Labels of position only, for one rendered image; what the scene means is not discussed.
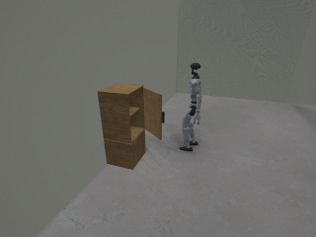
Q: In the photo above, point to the robot left thigh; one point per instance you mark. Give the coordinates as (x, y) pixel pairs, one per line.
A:
(187, 117)

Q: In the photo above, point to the robot left foot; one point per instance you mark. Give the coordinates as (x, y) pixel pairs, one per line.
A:
(186, 149)

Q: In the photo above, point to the left robot forearm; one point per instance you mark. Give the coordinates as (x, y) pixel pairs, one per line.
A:
(198, 104)

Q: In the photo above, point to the left robot hand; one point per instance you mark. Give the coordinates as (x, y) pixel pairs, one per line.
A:
(197, 116)

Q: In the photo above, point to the left robot upper arm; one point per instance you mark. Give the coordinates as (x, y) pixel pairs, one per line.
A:
(196, 87)

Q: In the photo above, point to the cupboard door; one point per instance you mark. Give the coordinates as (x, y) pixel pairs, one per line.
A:
(152, 105)

